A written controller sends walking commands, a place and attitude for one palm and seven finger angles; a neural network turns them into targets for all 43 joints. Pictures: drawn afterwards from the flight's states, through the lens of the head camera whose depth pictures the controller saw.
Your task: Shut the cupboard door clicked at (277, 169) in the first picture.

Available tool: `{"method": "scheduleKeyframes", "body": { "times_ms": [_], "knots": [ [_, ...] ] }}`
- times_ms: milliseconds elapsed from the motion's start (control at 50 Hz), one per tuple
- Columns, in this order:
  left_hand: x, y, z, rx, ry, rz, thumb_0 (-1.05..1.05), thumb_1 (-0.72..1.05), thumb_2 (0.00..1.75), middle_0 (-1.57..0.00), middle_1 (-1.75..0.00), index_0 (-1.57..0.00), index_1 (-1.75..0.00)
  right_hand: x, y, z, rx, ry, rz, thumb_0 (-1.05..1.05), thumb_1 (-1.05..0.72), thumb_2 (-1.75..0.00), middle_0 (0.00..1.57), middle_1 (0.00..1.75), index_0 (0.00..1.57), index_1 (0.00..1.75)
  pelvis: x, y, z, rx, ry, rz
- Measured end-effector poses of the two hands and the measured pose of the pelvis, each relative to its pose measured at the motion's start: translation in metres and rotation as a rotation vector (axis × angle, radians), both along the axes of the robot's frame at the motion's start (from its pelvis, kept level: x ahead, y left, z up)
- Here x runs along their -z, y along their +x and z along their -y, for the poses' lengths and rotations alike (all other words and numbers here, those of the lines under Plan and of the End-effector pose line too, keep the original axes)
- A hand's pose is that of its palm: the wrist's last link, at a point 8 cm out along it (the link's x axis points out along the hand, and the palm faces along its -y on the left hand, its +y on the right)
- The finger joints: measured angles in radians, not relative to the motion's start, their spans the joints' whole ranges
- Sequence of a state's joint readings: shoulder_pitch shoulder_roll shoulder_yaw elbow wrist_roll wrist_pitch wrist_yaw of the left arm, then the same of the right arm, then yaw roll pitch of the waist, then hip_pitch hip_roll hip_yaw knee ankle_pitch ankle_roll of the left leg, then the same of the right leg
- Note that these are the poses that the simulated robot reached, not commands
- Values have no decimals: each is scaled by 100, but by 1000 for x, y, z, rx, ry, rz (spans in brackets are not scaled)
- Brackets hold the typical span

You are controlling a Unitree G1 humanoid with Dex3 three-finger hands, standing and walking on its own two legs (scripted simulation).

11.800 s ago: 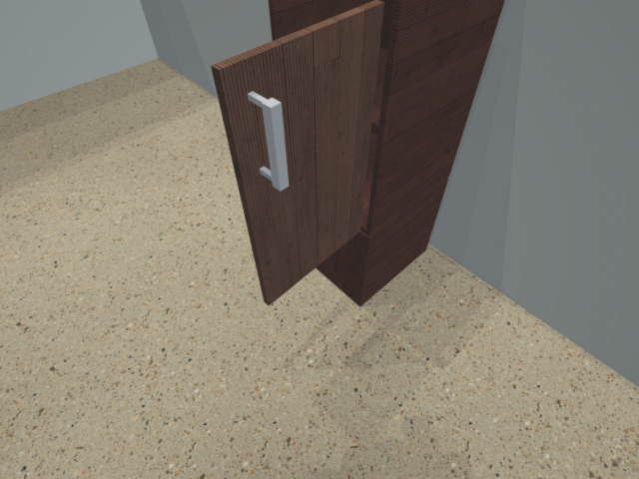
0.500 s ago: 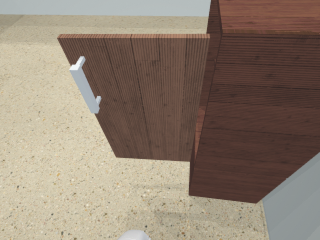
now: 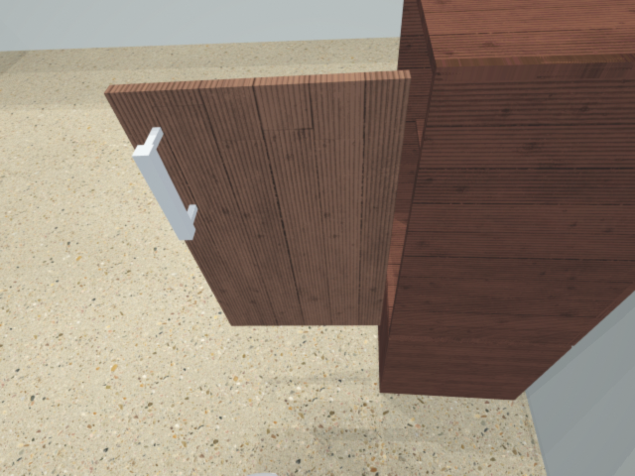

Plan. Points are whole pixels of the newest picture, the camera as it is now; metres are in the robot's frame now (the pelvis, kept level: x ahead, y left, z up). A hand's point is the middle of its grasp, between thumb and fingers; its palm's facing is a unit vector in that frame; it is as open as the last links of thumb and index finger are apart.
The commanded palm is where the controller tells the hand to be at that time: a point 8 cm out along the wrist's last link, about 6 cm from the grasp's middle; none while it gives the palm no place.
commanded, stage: come to a stop and stand still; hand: left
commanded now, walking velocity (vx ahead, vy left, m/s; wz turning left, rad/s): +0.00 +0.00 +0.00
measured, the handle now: (171, 187) +0.44 +0.22 +0.13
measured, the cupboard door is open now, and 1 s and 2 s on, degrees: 93 93 93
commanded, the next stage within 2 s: look again from close up in 0.40 s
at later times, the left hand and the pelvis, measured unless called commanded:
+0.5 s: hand out of the picture +0.04 +0.18 -0.16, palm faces +0.00 -0.98 -0.21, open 7.4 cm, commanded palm none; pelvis +0.01 +0.00 +0.01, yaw +0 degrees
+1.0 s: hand out of the picture +0.02 +0.21 -0.17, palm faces +0.00 -0.99 -0.17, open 7.4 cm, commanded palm none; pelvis +0.03 +0.04 +0.01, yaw -1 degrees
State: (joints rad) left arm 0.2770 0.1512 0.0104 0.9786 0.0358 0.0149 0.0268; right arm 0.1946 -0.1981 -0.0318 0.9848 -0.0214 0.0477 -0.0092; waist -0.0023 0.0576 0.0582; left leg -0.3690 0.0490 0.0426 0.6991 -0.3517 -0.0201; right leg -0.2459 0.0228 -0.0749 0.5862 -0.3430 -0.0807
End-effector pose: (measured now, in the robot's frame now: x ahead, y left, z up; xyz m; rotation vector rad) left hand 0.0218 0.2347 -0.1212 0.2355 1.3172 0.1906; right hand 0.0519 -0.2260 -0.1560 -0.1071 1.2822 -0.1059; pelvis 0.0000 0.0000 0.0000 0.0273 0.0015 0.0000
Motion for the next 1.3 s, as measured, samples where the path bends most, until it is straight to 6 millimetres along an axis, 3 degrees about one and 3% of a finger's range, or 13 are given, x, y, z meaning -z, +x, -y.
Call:
{"method": "scheduleKeyframes", "body": {
  "times_ms": [100,300,580,760,1160,1200,1240,1300],
  "knots": [
    [-6,7,10,10,9,47,1,91,90,-20,-30,-20,-30,-4,-8,9,27,1,16,0,-92,-90,20,30,20,30,-4,8,4,3,-2,1],
    [9,22,17,6,-55,94,1,92,90,-20,-30,-20,-30,-21,-18,10,-3,-54,-2,0,-93,-90,20,30,20,30,-5,4,11,-6,-24,6],
    [11,1,1,9,-78,-14,1,91,90,-20,-30,-20,-30,-24,-45,-14,1,-45,-103,0,-91,-90,20,30,20,30,-11,12,-7,8,-31,-2],
    [15,-6,-7,-3,-97,-56,1,91,90,-20,-30,-19,-30,-23,-42,-32,2,-47,-120,0,-91,-90,20,30,20,30,-11,20,-23,10,-32,2],
    [21,-2,-34,-5,-106,-68,1,91,90,-20,-30,-19,-30,-26,-31,-58,3,-75,-103,0,-92,-90,20,30,20,30,-9,25,-54,8,-40,8],
    [4,24,-50,-71,-60,102,2,92,90,-20,-30,-20,-30,-30,-26,-55,18,-106,10,1,-92,-90,20,30,20,30,-6,17,-55,-13,-45,12],
    [-35,66,-62,-61,7,410,3,93,90,-21,-30,-20,-30,-35,-18,-50,19,-127,150,1,-92,-90,20,30,20,30,-2,13,-56,-44,-38,26],
    [-102,125,-57,-42,8,791,3,93,90,-22,-32,-22,-32,-38,3,-44,-15,-97,308,1,-92,-90,20,30,20,30,1,12,-60,-82,-27,6]
  ]
}}
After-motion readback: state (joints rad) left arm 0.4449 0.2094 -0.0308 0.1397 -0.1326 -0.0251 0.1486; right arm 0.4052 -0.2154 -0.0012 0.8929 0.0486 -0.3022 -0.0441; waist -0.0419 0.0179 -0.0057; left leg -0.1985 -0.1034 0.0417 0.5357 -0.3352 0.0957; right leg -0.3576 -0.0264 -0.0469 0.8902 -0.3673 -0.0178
